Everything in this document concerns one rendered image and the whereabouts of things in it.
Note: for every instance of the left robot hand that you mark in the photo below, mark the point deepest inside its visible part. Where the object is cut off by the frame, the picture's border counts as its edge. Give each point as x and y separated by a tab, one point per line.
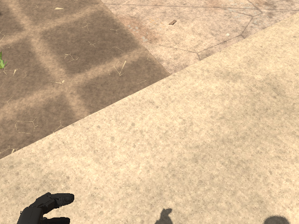
33	214

